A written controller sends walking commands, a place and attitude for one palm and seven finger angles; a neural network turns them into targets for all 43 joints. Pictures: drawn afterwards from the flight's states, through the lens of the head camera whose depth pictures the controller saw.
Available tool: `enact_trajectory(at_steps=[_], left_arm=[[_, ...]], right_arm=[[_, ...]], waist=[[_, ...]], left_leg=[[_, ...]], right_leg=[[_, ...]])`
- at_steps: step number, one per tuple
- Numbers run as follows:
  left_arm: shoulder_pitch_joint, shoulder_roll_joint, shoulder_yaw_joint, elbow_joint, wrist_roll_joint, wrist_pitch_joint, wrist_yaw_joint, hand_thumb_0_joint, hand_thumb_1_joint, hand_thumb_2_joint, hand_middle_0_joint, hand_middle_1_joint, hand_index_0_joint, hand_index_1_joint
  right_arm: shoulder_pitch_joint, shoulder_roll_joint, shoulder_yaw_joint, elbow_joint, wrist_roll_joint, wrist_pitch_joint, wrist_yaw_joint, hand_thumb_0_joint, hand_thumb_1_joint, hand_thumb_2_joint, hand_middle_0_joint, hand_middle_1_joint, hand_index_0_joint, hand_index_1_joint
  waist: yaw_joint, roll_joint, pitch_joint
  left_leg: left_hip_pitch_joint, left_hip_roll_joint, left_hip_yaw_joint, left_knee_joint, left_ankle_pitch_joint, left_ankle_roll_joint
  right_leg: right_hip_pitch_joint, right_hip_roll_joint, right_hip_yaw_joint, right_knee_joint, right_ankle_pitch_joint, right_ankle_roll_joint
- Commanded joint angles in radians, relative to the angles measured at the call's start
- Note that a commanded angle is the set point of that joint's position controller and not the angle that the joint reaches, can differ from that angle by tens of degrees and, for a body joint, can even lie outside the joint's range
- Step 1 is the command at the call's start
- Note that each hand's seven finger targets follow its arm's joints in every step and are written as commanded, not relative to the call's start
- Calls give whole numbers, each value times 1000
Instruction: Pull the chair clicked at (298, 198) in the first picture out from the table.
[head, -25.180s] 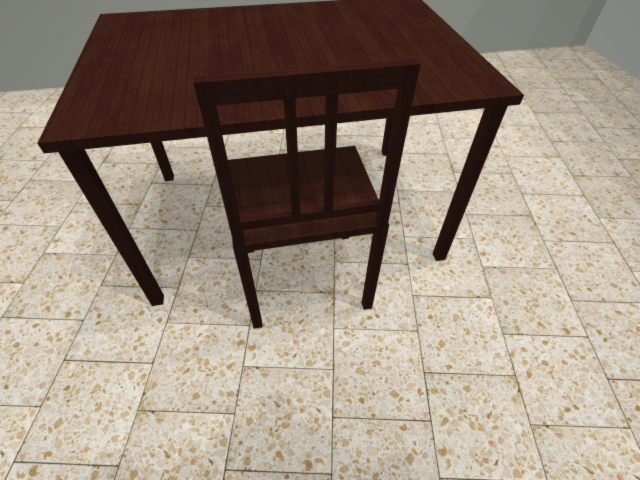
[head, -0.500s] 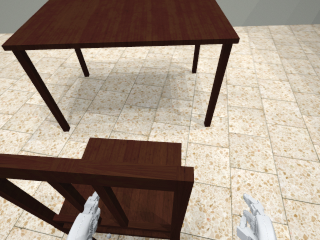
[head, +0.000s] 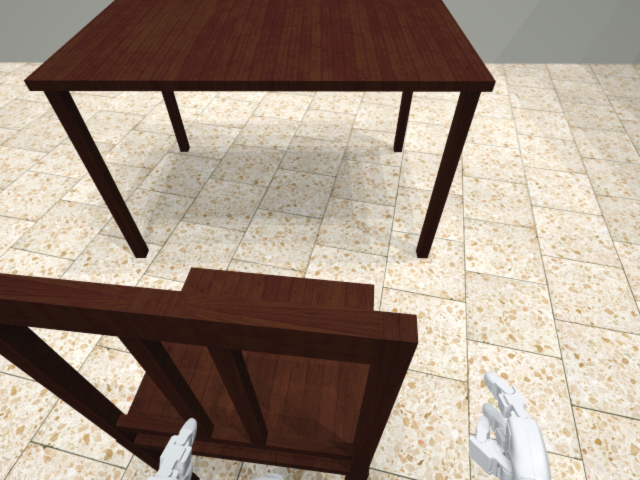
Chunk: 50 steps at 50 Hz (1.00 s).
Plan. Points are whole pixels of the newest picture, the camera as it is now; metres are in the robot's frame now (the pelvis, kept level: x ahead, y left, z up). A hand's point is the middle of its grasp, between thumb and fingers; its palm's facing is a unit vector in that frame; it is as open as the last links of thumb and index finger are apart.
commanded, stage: draw the hand back to the body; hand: left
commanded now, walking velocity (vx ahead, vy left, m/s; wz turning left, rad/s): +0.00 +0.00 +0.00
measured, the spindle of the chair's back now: (177, 391) +0.24 +0.20 -0.01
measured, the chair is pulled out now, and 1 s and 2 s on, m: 0.65 0.64 0.63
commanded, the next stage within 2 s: step back with the hand held close in 1.62 s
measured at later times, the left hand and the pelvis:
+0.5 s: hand out of the picture +0.12 +0.16 +0.09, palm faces +0.04 -1.00 -0.08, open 17.5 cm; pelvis -0.02 +0.00 -0.01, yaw +0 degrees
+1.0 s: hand (67, 447) +0.14 +0.22 +0.13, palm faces +0.21 -0.86 -0.46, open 11.6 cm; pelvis +0.00 +0.00 +0.05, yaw +0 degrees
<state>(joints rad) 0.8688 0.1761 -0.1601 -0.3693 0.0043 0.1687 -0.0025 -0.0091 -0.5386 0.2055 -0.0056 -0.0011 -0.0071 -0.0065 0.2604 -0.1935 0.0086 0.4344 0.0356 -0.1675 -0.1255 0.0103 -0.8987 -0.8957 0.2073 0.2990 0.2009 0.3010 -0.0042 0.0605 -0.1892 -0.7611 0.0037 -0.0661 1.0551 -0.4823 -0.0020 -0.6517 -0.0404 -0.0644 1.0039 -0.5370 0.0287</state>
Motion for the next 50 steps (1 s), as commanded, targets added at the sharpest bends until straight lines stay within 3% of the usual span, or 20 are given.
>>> enact_trajectory(at_steps=[1,2,3,6,8,14,16,17,21,24,27,28,29,31,35,40,41,44,46,50], left_arm=[[162,39,12,-227,7,-62,0,0,-550,200,0,0,0,0],[177,40,6,-229,12,-64,-1,0,-550,200,0,0,0,0],[98,-64,6,-332,-112,-181,-12,0,-550,200,0,0,0,0],[93,38,100,-327,-124,-307,-11,0,-550,200,0,0,0,0],[97,19,95,-341,-130,-376,-21,0,-550,200,0,0,0,0],[43,51,120,-302,-150,-562,-94,0,-550,200,0,0,0,0],[-9,121,185,-381,-169,-604,-108,0,-550,200,0,0,0,0],[13,121,204,-391,-183,-600,-110,0,-550,200,0,0,0,0],[-16,124,255,-385,-227,-531,-113,0,-550,200,0,0,0,0],[-70,120,263,-341,-245,-474,-125,0,-477,235,-10,-15,-10,-15],[-95,155,316,-293,-254,-411,-145,0,-369,287,-25,-37,-25,-37],[-51,321,386,-304,-94,-340,-6,0,-332,305,-30,-45,-30,-45],[-42,227,335,-322,-77,-299,45,0,-296,322,-35,-53,-35,-53],[-81,220,332,-298,-50,-248,99,0,-224,357,-45,-68,-45,-68],[-197,267,358,-345,-30,-243,144,0,-79,428,-65,-97,-65,-97],[-269,312,420,-386,-28,-248,166,0,102,515,-90,-135,-90,-135],[-297,343,450,-392,-26,-245,172,0,139,533,-95,-142,-95,-142],[-328,340,472,-397,-34,-242,179,0,248,585,-110,-165,-110,-165],[-373,372,504,-419,-34,-240,185,0,320,620,-120,-180,-120,-180],[-416,385,536,-426,-43,-229,195,0,465,690,-140,-210,-140,-210]], right_arm=[[-108,-89,-57,-187,6,-63,-7,0,-900,-900,200,300,200,300],[-109,-91,-56,-190,6,-60,-6,0,-900,-900,200,300,200,300],[-101,-85,-51,-186,7,-86,-4,0,-900,-900,200,300,200,300],[-78,-91,-62,-147,8,-108,-2,0,-900,-900,200,300,200,300],[-81,-87,-63,-141,12,-114,7,0,-900,-900,200,300,200,300],[-120,-82,-72,-115,10,-106,47,0,-900,-900,200,300,200,300],[-116,-86,-72,-118,13,-105,46,0,-900,-900,200,300,200,300],[-123,-82,-72,-122,20,-101,45,0,-900,-900,200,300,200,300],[-140,-79,-59,-119,39,-101,27,0,-900,-900,200,300,200,300],[-149,-85,-46,-105,46,-116,12,0,-900,-900,200,300,200,300],[-162,-89,-36,-98,50,-129,-6,0,-900,-900,200,300,200,300],[-156,-68,-15,-85,14,-88,-26,0,-900,-900,200,300,200,300],[-158,-54,-3,-99,12,-74,-34,0,-900,-900,200,300,200,300],[-172,-58,3,-73,8,-51,-39,0,-900,-900,200,300,200,300],[-188,-76,20,-57,-2,-58,-47,0,-900,-900,200,300,200,300],[-184,-90,23,-27,-11,-89,-45,0,-900,-900,200,300,200,300],[-182,-96,23,-15,-12,-94,-47,0,-900,-900,200,300,200,300],[-188,-101,24,4,-15,-109,-45,0,-900,-900,200,300,200,300],[-187,-109,24,20,-17,-117,-45,0,-900,-900,200,300,200,300],[-198,-115,26,42,-21,-132,-42,0,-900,-900,200,300,200,300]], waist=[[1,-62,-26],[0,-63,-19],[-5,-100,12],[14,-29,-26],[17,22,-39],[24,-48,-34],[34,14,-86],[41,42,-104],[35,9,-93],[18,-24,-24],[29,-21,11],[101,-32,-10],[68,-40,57],[64,-37,121],[58,12,181],[61,61,147],[64,65,142],[60,45,141],[62,92,123],[64,63,109]], left_leg=[[112,-3,16,-172,190,41],[110,-3,18,-168,179,40],[86,-15,17,-145,185,33],[85,-10,19,-128,191,27],[111,-8,16,-128,193,22],[26,6,9,-90,161,21],[52,6,11,-95,169,24],[91,5,13,-109,166,23],[128,13,-2,-159,126,25],[139,16,-9,-193,59,23],[156,15,-6,-225,38,23],[198,45,-1,-267,53,22],[219,42,14,-275,55,23],[257,49,17,-296,70,25],[358,48,23,-366,56,23],[477,41,15,-463,116,20],[484,41,8,-483,133,16],[536,40,10,-519,180,15],[565,38,7,-545,203,11],[612,39,7,-576,273,12]], right_leg=[[-18,28,-42,-169,172,-44],[-28,29,-44,-165,163,-41],[-66,39,-71,-151,171,-39],[-68,42,-57,-125,147,-49],[-89,39,-58,-108,131,-49],[-118,38,-48,-66,103,-48],[-88,34,-36,-66,102,-53],[-75,34,-35,-76,102,-52],[-26,36,-44,-136,78,-45],[-20,37,-45,-187,27,-38],[24,30,-32,-233,5,-39],[119,-4,23,-309,43,-70],[115,-14,21,-350,38,-66],[135,-13,12,-403,48,-68],[169,-15,10,-489,48,-65],[274,-15,4,-526,140,-66],[302,-13,1,-533,159,-69],[342,-11,1,-550,211,-64],[381,-11,5,-561,236,-66],[428,-9,5,-570,301,-61]])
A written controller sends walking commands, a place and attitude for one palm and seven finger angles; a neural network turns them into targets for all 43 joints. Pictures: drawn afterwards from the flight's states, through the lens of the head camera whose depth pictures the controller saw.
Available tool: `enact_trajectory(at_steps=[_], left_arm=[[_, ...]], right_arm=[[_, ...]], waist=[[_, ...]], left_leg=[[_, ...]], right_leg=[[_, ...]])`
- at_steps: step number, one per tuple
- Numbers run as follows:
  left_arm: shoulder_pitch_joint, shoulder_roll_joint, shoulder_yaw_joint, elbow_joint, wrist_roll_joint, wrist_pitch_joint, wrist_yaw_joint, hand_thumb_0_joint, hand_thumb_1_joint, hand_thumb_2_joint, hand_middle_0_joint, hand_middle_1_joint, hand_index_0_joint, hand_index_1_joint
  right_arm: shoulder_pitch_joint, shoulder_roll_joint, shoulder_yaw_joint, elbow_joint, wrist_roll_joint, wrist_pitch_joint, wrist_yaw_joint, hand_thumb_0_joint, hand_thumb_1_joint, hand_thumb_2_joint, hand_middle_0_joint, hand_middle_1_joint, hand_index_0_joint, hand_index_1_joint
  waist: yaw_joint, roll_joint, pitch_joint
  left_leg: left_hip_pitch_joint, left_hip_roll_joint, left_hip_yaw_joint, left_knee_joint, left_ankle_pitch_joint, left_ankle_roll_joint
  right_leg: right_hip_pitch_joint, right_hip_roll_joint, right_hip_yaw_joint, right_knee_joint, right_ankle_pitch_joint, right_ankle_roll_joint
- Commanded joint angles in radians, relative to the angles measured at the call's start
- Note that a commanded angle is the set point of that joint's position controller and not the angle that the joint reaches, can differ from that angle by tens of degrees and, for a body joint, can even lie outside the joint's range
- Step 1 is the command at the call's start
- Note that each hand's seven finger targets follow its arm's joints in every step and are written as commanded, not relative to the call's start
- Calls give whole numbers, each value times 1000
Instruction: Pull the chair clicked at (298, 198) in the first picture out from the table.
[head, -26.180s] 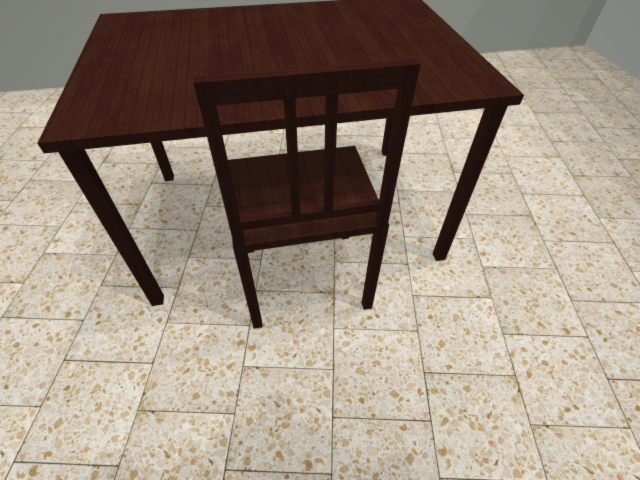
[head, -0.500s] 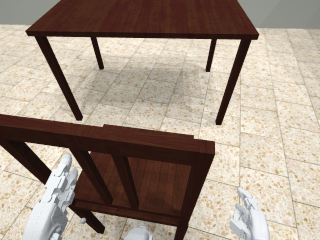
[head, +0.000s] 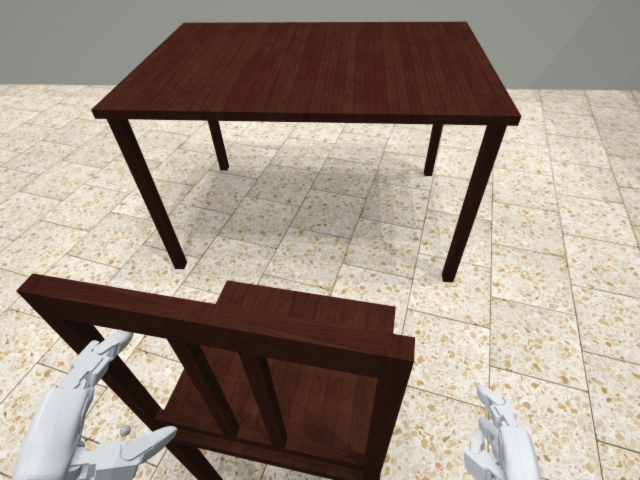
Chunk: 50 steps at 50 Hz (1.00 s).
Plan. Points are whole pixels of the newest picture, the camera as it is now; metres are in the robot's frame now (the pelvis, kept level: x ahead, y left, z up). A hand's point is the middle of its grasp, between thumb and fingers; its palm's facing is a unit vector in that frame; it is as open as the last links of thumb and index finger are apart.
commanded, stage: draw the hand back to the body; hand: left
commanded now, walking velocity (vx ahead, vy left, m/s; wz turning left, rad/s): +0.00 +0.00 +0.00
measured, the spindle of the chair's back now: (210, 390) +0.24 +0.20 -0.06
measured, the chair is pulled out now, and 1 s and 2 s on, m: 0.64 0.63 0.64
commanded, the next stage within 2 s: step back with the hand held close in 0.62 s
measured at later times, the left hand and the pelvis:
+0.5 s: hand (115, 404) +0.16 +0.24 +0.08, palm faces +0.31 -0.79 -0.53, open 6.3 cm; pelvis +0.02 -0.02 +0.01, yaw +1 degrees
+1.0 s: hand (118, 405) +0.16 +0.24 +0.08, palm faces +0.26 -0.80 -0.54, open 6.7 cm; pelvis -0.01 -0.03 +0.01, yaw +0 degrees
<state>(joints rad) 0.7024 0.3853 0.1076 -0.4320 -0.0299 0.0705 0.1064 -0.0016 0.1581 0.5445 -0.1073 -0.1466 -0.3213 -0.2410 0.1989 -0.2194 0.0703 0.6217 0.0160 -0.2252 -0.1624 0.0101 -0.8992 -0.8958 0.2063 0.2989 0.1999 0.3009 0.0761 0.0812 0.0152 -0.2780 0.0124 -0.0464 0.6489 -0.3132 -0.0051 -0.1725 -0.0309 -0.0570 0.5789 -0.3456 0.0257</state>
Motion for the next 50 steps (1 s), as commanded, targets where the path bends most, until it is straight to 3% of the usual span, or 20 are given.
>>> enact_trajectory(at_steps=[1,2,12,13,16,20,21,23,25,26,30,36,37,38,39,40,41,43,46,50], left_arm=[[-279,202,291,-368,-8,-127,90,0,501,707,-145,-218,-145,-218],[-287,195,293,-366,-11,-125,91,0,538,725,-150,-225,-150,-225],[-439,309,383,-448,-15,-103,111,0,900,900,-200,-300,-200,-300],[-424,298,381,-432,-14,-102,110,0,900,900,-200,-300,-200,-300],[-417,292,375,-435,-12,-96,104,0,900,900,-200,-300,-200,-300],[-424,289,368,-455,-11,-107,105,0,900,900,-200,-300,-200,-300],[-425,293,373,-435,-13,-99,104,0,900,900,-200,-300,-200,-300],[-420,286,365,-456,-10,-106,106,0,900,900,-200,-300,-200,-300],[-427,289,364,-456,-11,-108,107,0,900,900,-200,-300,-200,-300],[-429,289,363,-452,-10,-101,105,0,900,900,-200,-300,-200,-300],[-426,289,362,-468,-8,-108,110,0,900,900,-200,-300,-200,-300],[-432,293,363,-464,-7,-100,108,0,900,900,-200,-300,-200,-300],[-448,264,328,-478,-8,-104,105,0,900,900,-200,-300,-200,-300],[-604,421,444,-450,-46,-141,80,0,900,900,-200,-300,-200,-300],[-573,335,386,-397,-39,-132,66,0,900,900,-200,-300,-200,-300],[-550,313,372,-388,-40,-132,62,0,900,900,-200,-300,-200,-300],[-559,321,368,-429,-37,-138,61,0,900,900,-200,-300,-200,-300],[-480,301,364,-444,-32,-148,72,0,900,900,-200,-300,-200,-300],[-388,316,387,-485,-33,-157,86,0,900,900,-200,-300,-200,-300],[-305,333,422,-537,-38,-169,97,0,900,900,-200,-300,-200,-300]], right_arm=[[-136,-94,-37,-136,-1,-77,-6,0,-900,-900,200,300,200,300],[-142,-92,-36,-132,-1,-80,-6,0,-900,-900,200,300,200,300],[-142,-103,-28,-103,4,-107,5,0,-900,-900,200,300,200,300],[-147,-102,-29,-99,2,-112,7,0,-900,-900,200,300,200,300],[-159,-106,-30,-94,2,-122,16,0,-900,-900,200,300,200,300],[-154,-109,-34,-92,-1,-128,18,0,-900,-900,200,300,200,300],[-161,-110,-34,-86,1,-128,19,0,-900,-900,200,300,200,300],[-151,-108,-34,-86,1,-131,18,0,-900,-900,200,300,200,300],[-152,-109,-36,-88,0,-130,18,0,-900,-900,200,300,200,300],[-158,-111,-37,-84,2,-131,18,0,-900,-900,200,300,200,300],[-149,-107,-37,-86,2,-132,18,0,-900,-900,200,300,200,300],[-155,-105,-37,-84,4,-135,21,0,-900,-900,200,300,200,300],[-147,-102,-31,-86,5,-137,22,0,-900,-900,200,300,200,300],[-86,-137,-62,-153,37,-69,20,0,-900,-900,200,300,200,300],[-96,-111,-62,-152,34,-38,23,0,-900,-900,200,300,200,300],[-97,-112,-63,-163,33,-21,25,0,-900,-900,200,300,200,300],[-107,-115,-65,-179,34,-9,23,0,-900,-900,200,300,200,300],[-108,-113,-65,-194,29,12,24,0,-900,-900,200,300,200,300],[-113,-116,-73,-212,30,39,26,0,-900,-900,200,300,200,300],[-121,-107,-79,-232,29,62,28,0,-900,-900,200,300,200,300]], waist=[[-16,68,-97],[-16,72,-78],[-5,113,-137],[-2,93,-138],[1,134,-158],[0,81,-165],[-2,115,-158],[-1,115,-161],[-1,78,-163],[-1,123,-165],[0,95,-171],[1,118,-166],[-6,121,-157],[-37,11,11],[-48,-54,3],[-48,-63,-30],[-49,32,-76],[-43,93,-134],[-37,107,-233],[-30,58,-251]], left_leg=[[132,29,-13,-177,109,13],[140,28,-9,-181,120,13],[191,27,-8,-194,237,13],[198,28,-8,-190,251,14],[210,24,-6,-185,267,12],[220,28,0,-176,287,18],[208,23,0,-179,263,15],[218,24,3,-173,283,17],[215,23,5,-169,286,20],[212,21,4,-171,275,16],[222,21,9,-163,300,22],[210,19,7,-162,291,18],[212,19,8,-162,293,19],[131,60,-35,-171,270,31],[129,61,-29,-161,253,29],[148,58,-20,-150,279,29],[174,56,-18,-161,301,27],[192,68,-19,-171,413,29],[219,90,-32,-177,527,33],[152,109,-48,-177,517,35]], right_leg=[[-35,-20,2,-154,115,-60],[-38,-19,3,-157,129,-58],[36,-29,1,-149,241,-54],[35,-29,-2,-144,256,-53],[45,-28,2,-143,268,-53],[42,-32,-6,-136,304,-47],[43,-33,0,-144,281,-48],[40,-35,-4,-138,301,-49],[40,-37,-7,-136,313,-44],[43,-35,0,-138,295,-48],[42,-39,-6,-129,329,-45],[44,-39,-5,-126,319,-46],[35,-41,-8,-125,323,-45],[-54,-61,109,-194,389,-43],[-39,-82,104,-207,424,-40],[-13,-93,103,-198,476,-39],[4,-102,111,-183,502,-42],[57,-97,94,-150,529,-38],[117,-89,80,-109,545,-31],[131,-83,66,-90,519,-23]])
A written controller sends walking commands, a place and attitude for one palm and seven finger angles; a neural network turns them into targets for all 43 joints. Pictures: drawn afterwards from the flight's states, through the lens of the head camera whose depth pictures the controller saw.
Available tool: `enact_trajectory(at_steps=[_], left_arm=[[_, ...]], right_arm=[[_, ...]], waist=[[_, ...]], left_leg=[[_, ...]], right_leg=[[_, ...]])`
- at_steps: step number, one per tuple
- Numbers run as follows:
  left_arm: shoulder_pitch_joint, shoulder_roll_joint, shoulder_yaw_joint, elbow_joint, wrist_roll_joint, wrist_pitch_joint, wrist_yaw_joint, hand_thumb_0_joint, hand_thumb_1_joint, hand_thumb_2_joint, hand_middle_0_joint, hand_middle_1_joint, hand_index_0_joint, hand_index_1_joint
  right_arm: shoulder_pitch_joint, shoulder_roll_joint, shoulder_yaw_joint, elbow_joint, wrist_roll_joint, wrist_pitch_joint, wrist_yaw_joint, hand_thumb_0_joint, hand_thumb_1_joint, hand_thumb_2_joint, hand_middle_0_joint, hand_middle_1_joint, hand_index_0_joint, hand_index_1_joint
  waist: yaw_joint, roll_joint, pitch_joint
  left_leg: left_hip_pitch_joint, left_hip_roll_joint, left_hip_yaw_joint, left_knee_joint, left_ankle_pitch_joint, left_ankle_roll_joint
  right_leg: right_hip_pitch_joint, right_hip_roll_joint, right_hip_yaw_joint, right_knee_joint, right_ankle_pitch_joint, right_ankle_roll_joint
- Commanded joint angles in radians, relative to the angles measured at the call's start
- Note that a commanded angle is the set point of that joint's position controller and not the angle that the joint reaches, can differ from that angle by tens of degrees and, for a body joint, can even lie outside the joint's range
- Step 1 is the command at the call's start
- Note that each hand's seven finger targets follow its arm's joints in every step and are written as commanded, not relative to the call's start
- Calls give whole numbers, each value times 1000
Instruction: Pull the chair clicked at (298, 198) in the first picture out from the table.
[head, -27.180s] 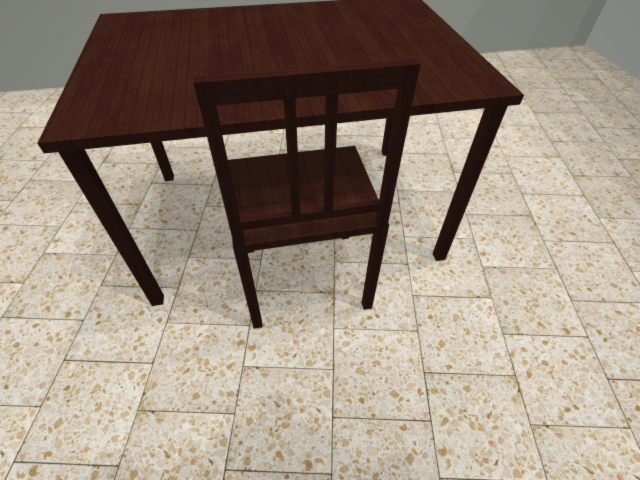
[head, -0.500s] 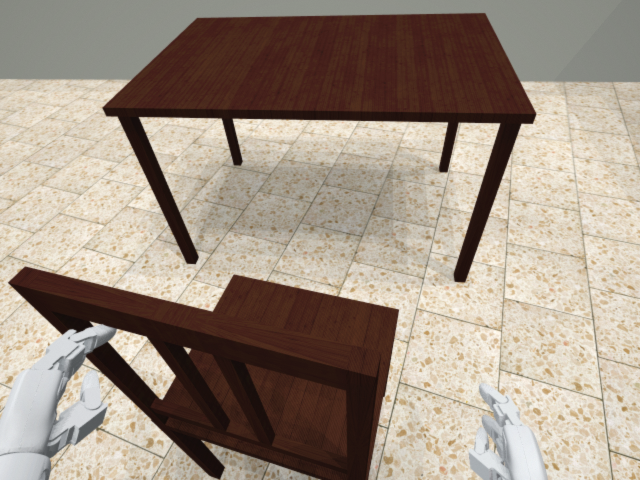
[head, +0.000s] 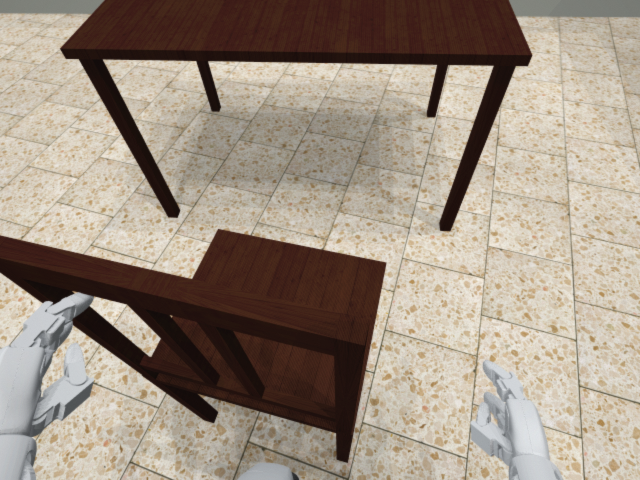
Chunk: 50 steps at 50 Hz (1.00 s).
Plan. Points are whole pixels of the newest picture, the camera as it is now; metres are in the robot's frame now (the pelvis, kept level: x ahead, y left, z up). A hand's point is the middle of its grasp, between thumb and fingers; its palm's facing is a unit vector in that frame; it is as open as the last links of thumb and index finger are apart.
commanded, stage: step back with the hand held close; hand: left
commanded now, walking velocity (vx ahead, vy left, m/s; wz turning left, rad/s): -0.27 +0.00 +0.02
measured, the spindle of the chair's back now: (183, 347) +0.27 +0.25 -0.07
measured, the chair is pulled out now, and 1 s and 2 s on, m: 0.63 0.64 0.64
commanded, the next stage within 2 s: stop stepping back and stand still in 0.82 s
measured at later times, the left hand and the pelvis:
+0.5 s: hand out of the picture +0.14 +0.31 +0.16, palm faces +0.48 -0.78 -0.41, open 7.4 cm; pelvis -0.07 +0.04 -0.02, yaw -1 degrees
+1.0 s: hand out of the picture +0.04 +0.28 +0.17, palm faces +0.38 -0.78 -0.49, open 7.4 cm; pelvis -0.16 +0.03 +0.00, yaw -2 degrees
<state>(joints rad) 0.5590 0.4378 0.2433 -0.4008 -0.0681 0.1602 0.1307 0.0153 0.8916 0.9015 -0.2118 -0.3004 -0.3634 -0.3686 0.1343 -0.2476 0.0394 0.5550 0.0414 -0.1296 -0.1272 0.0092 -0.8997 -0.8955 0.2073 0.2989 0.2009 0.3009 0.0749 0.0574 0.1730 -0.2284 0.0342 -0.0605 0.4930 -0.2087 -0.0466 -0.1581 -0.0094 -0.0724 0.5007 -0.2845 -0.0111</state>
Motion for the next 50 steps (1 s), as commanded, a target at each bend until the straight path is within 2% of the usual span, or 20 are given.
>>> enact_trajectory(at_steps=[1,7,11,14,16,20,22,25,26,29,33,36,38,40,41,42,43,44,46,50], left_arm=[[-126,283,289,-573,-2,-258,72,0,900,900,-200,-300,-200,-300],[-38,309,335,-632,-11,-286,79,0,900,900,-200,-300,-200,-300],[-13,292,380,-550,-11,-327,84,0,900,900,-200,-300,-200,-300],[13,202,363,-301,-1,-344,79,0,900,900,-200,-300,-200,-300],[27,137,310,-142,0,-331,71,0,900,900,-200,-300,-200,-300],[-120,115,235,-116,16,-306,56,0,900,900,-200,-300,-200,-300],[-109,118,238,-170,21,-309,51,0,900,900,-200,-300,-200,-300],[-122,177,298,-379,51,-356,56,0,900,900,-200,-300,-200,-300],[-167,224,325,-439,63,-377,62,0,900,900,-200,-300,-200,-300],[-72,213,345,-478,49,-407,55,0,900,900,-200,-300,-200,-300],[-22,190,354,-399,24,-439,38,0,900,900,-200,-300,-200,-300],[-46,163,319,-344,17,-449,20,0,900,900,-200,-300,-200,-300],[12,165,330,-322,-2,-437,7,0,900,900,-200,-300,-200,-300],[24,184,351,-316,-16,-434,2,0,900,900,-200,-300,-200,-300],[49,209,373,-277,-18,-424,5,0,900,900,-200,-300,-200,-300],[32,195,342,-292,-23,-425,7,0,900,900,-200,-300,-200,-300],[-12,218,342,-291,-16,-413,23,0,900,900,-200,-300,-200,-300],[-27,200,344,-260,-1,-394,36,0,900,900,-200,-300,-200,-300],[-102,199,333,-289,19,-402,39,0,900,900,-200,-300,-200,-300],[-25,163,313,-308,27,-402,59,0,900,900,-200,-300,-200,-300]], right_arm=[[-63,-81,-52,-163,7,-31,-8,0,-900,-900,200,300,200,300],[-52,-78,-53,-162,-2,-34,-17,0,-900,-900,200,300,200,300],[-42,-79,-61,-118,-12,-57,-25,0,-900,-900,200,300,200,300],[-14,-76,-70,-83,-21,-49,-14,0,-900,-900,200,300,200,300],[-14,-78,-88,-48,-15,-33,-2,0,-900,-900,200,300,200,300],[-47,-73,-76,-54,-13,2,19,0,-900,-900,200,300,200,300],[-62,-78,-64,-88,-13,6,13,0,-900,-900,200,300,200,300],[-72,-96,-59,-143,-25,-19,8,0,-900,-900,200,300,200,300],[-77,-84,-63,-134,-34,-25,3,0,-900,-900,200,300,200,300],[-35,-83,-67,-117,-43,-61,17,0,-900,-900,200,300,200,300],[2,-92,-66,-61,-54,-89,17,0,-900,-900,200,300,200,300],[16,-100,-82,-32,-46,-90,19,0,-900,-900,200,300,200,300],[-10,-106,-101,-57,-35,-84,26,0,-900,-900,200,300,200,300],[-44,-99,-102,-79,-27,-68,29,0,-900,-900,200,300,200,300],[-48,-89,-106,-76,-19,-56,29,0,-900,-900,200,300,200,300],[-39,-72,-107,-83,-9,-46,29,0,-900,-900,200,300,200,300],[-52,-67,-112,-64,-12,-35,32,0,-900,-900,200,300,200,300],[-78,-44,-104,-46,-28,-21,36,0,-900,-900,200,300,200,300],[-120,-13,-65,-75,-34,-24,33,0,-900,-900,200,300,200,300],[-29,-55,-70,-85,-29,-22,7,0,-900,-900,200,300,200,300]], waist=[[-30,126,-428],[-26,159,-403],[-44,154,-344],[-67,11,-260],[-79,-98,-225],[-91,-269,-142],[-86,-156,-108],[-77,248,-159],[-79,292,-164],[-51,179,-234],[-61,211,-280],[-61,139,-396],[-51,92,-436],[-49,46,-365],[-57,-36,-323],[-69,-207,-290],[-69,-301,-251],[-59,-315,-232],[-73,-244,-194],[-91,-70,-273]], left_leg=[[108,84,-38,-33,392,78],[-12,101,-74,-70,204,80],[-106,104,-90,-112,-61,82],[-109,53,-54,-18,-260,57],[22,-5,9,208,-210,33],[-28,10,-2,257,-184,52],[-122,59,-80,9,-231,84],[-474,250,-354,-416,-627,175],[-464,248,-340,-393,-536,190],[-308,193,-218,-226,-252,168],[-112,182,-191,-157,49,145],[124,167,-131,-70,402,118],[135,185,-112,-68,337,126],[-13,153,-89,-67,30,109],[-42,81,-33,4,-129,77],[1,-30,33,265,-173,29],[-28,-76,37,553,-182,8],[-159,-66,-12,704,-240,20],[-258,-20,-40,569,-298,34],[-30,-1,53,-122,-5,65]], right_leg=[[116,-102,90,-6,438,11],[95,-85,72,6,262,13],[43,-79,92,-12,103,8],[-126,-121,144,-131,-112,-19],[-347,-205,214,-236,-220,-82],[-445,-235,138,-199,-208,-87],[-363,-153,98,-103,-223,-45],[-10,10,57,316,-147,29],[7,-10,81,353,-94,25],[-15,-18,67,193,-79,14],[-53,-10,45,-10,-26,7],[-84,2,44,-48,89,7],[-94,-2,47,-11,-23,0],[-79,-31,61,-69,-25,-20],[-136,-85,121,-137,-34,-54],[-305,-220,278,-260,-126,-122],[-424,-375,409,-340,-165,-199],[-357,-399,373,-306,62,-234],[-219,-343,240,-163,410,-189],[-67,-167,136,2,268,-32]])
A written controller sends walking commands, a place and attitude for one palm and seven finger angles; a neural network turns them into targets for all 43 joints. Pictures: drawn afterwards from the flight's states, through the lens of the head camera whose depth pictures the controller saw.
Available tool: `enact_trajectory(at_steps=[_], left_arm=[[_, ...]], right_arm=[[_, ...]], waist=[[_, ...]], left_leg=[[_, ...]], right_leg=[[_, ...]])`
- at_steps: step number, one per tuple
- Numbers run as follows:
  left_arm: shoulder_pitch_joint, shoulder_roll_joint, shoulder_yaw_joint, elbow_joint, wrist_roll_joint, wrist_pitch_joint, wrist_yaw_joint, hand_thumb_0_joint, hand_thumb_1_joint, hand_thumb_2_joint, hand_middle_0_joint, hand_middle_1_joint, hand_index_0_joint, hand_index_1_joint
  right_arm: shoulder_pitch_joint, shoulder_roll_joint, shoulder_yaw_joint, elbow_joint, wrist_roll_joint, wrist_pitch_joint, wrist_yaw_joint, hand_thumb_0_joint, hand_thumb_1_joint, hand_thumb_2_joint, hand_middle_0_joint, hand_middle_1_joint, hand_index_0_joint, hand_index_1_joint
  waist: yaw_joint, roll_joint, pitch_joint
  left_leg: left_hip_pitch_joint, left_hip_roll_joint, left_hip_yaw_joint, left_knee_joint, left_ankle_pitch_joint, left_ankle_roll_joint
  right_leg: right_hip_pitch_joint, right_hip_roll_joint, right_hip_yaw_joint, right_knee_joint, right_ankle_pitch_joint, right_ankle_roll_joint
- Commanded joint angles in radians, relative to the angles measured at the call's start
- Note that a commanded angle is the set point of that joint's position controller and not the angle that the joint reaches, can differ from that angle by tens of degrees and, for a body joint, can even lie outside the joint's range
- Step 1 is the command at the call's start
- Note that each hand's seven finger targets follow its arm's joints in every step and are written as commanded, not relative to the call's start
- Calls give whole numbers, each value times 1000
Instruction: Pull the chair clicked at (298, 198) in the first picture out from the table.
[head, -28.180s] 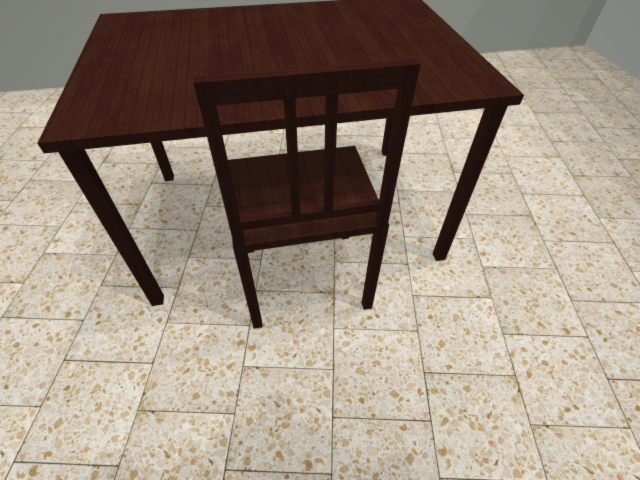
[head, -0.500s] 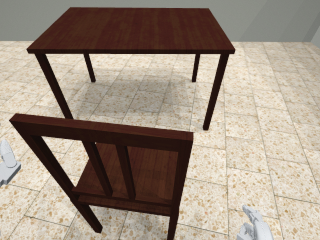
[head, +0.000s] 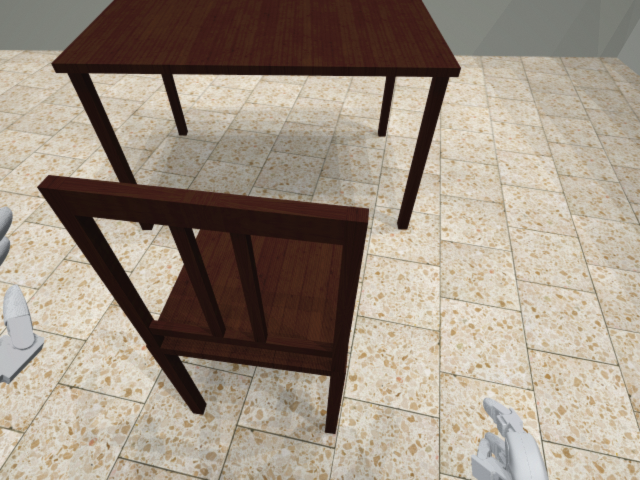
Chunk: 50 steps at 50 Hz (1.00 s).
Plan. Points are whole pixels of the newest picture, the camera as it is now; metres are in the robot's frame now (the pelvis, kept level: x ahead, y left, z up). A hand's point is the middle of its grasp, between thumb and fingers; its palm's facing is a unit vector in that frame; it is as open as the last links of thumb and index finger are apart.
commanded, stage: stop stepping back and stand still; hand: left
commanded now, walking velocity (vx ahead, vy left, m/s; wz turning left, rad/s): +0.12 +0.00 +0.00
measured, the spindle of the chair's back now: (202, 286) +0.42 +0.22 -0.07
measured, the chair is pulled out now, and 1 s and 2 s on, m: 0.64 0.64 0.64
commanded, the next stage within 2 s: let the arm hang, fingers relaxed in 0.62 s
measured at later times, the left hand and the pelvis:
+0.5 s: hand out of the picture +0.14 +0.26 +0.17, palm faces +0.48 -0.77 -0.42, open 7.4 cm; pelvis -0.05 +0.00 +0.00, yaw +2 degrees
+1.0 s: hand out of the picture +0.02 +0.18 -0.17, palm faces +0.11 -0.98 -0.16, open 7.1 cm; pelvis -0.04 +0.00 -0.01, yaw +4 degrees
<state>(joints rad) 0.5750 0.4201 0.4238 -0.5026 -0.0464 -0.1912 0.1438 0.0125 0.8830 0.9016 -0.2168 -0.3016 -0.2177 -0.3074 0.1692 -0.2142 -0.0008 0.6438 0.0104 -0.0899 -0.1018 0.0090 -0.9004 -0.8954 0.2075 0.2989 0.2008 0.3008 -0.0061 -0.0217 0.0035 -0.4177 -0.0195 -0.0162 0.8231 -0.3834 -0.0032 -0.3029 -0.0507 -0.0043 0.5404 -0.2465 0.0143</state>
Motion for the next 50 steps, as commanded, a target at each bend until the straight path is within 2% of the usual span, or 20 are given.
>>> enact_trajectory(at_steps=[1,2,3,4,5,6,9,14,17,23,31,35,36,37,38,40,42,44,47,50], left_arm=[[-19,187,133,-243,1,-58,51,0,900,900,-200,-300,-200,-300],[-23,179,123,-309,6,-69,47,0,900,900,-200,-300,-200,-300],[-24,189,120,-317,8,-72,39,0,900,900,-200,-300,-200,-300],[-3,206,156,-299,4,-65,36,0,900,900,-200,-300,-200,-300],[-32,206,160,-311,8,-58,37,0,900,900,-200,-300,-200,-300],[-60,219,164,-325,9,-63,36,0,900,900,-200,-300,-200,-300],[-39,168,126,-227,8,-49,34,0,900,900,-200,-300,-200,-300],[-136,153,83,-139,18,-31,29,0,900,900,-200,-300,-200,-300],[-182,168,79,-160,20,-25,35,0,900,900,-200,-300,-200,-300],[-143,174,94,-178,21,-25,43,0,900,900,-200,-300,-200,-300],[-58,169,112,-136,25,-55,35,0,900,900,-200,-300,-200,-300],[-74,163,102,-132,28,-64,33,0,900,900,-200,-300,-200,-300],[-204,-50,-353,617,98,79,-112,0,900,900,-200,-300,-200,-300],[-172,-106,-298,641,87,184,-144,0,900,900,-200,-300,-200,-300],[-171,-129,-312,673,83,207,-148,0,900,900,-200,-300,-200,-300],[-216,-116,-327,772,85,215,-145,0,900,900,-200,-300,-200,-300],[-262,-90,-337,887,88,215,-136,0,900,900,-200,-300,-200,-300],[-285,-81,-350,1013,83,218,-134,0,900,900,-200,-300,-200,-300],[-243,-84,-374,1183,75,216,-132,0,900,900,-200,-300,-200,-300],[-196,-115,-376,1313,71,203,-126,0,900,900,-200,-300,-200,-300]], right_arm=[[-70,-112,-52,-177,1,-71,-21,0,-900,-900,200,300,200,300],[-62,-119,-47,-195,6,-78,-10,0,-900,-900,200,300,200,300],[-69,-137,-57,-195,16,-89,-4,0,-900,-900,200,300,200,300],[-75,-91,-38,-193,7,-98,-3,0,-900,-900,200,300,200,300],[-72,-92,-29,-190,0,-103,-2,0,-900,-900,200,300,200,300],[-61,-88,-30,-179,6,-110,-6,0,-900,-900,200,300,200,300],[-29,-101,-33,-162,11,-124,0,0,-900,-900,200,300,200,300],[-21,-103,-27,-148,1,-127,-3,0,-900,-900,200,300,200,300],[-19,-97,-19,-132,-7,-123,-7,0,-900,-900,200,300,200,300],[-26,-93,-17,-142,-5,-112,-10,0,-900,-900,200,300,200,300],[-16,-91,-31,-150,9,-135,-7,0,-900,-900,200,300,200,300],[-15,-99,-32,-151,4,-144,-4,0,-900,-900,200,300,200,300],[-23,-200,-80,95,-8,-177,80,0,-900,-900,200,300,200,300],[46,-160,-63,96,-20,-59,94,0,-900,-900,200,300,200,300],[60,-114,-46,87,-24,-18,94,0,-900,-900,200,300,200,300],[77,-111,-36,76,-39,29,99,0,-900,-900,200,300,200,300],[114,-114,-39,95,-45,58,103,0,-900,-900,200,300,200,300],[127,-115,-34,134,-43,67,102,0,-900,-900,200,300,200,300],[107,-118,-24,183,-38,65,96,0,-900,-900,200,300,200,300],[134,-84,-22,234,-32,63,85,0,-900,-900,200,300,200,300]], waist=[[0,131,-98],[18,224,-131],[27,149,-129],[8,287,-123],[4,331,-76],[5,310,-58],[-2,124,-62],[-8,51,20],[-12,7,-14],[-8,33,-6],[-5,130,-3],[-4,80,9],[-66,62,90],[-20,76,16],[-2,17,-16],[4,-86,-1],[0,-171,-18],[-1,-110,-29],[25,143,1],[27,167,-30]], left_leg=[[185,152,-99,-509,271,58],[195,227,-162,-486,352,86],[177,244,-169,-474,344,80],[107,225,-182,-537,184,77],[1,221,-181,-580,33,72],[-41,203,-170,-578,-63,71],[-7,136,-115,-519,-153,46],[42,81,-60,-425,-192,36],[120,63,-41,-353,-101,37],[113,64,-63,-366,-136,40],[22,108,-114,-516,-124,48],[15,101,-103,-500,-149,45],[1,110,-135,-371,139,32],[-20,125,-164,-394,277,41],[-26,125,-167,-394,212,46],[-59,88,-170,-373,52,51],[10,40,-125,-311,103,48],[56,42,-125,-314,154,47],[23,84,-168,-439,138,54],[61,80,-142,-437,135,47]], right_leg=[[64,-70,50,-4,127,-19],[48,-37,18,20,4,5],[54,-22,12,15,-49,14],[71,-15,-12,33,-101,8],[124,-6,-22,59,-109,4],[160,-8,-16,24,-88,2],[169,4,4,-101,-73,-1],[-7,-18,70,-237,-281,-23],[-36,-51,96,-268,-270,-42],[-68,-61,96,-261,-341,-44],[102,-16,34,-189,-143,-13],[86,-20,51,-216,-195,-13],[-62,-35,-15,-80,-5,-42],[3,-44,10,-67,56,-25],[35,-38,-9,-67,-17,-30],[36,-49,15,-87,-129,-44],[14,-80,44,-107,-157,-84],[-1,-80,44,-88,-132,-88],[53,-19,21,-46,-52,-51],[98,-24,32,-74,14,-57]])
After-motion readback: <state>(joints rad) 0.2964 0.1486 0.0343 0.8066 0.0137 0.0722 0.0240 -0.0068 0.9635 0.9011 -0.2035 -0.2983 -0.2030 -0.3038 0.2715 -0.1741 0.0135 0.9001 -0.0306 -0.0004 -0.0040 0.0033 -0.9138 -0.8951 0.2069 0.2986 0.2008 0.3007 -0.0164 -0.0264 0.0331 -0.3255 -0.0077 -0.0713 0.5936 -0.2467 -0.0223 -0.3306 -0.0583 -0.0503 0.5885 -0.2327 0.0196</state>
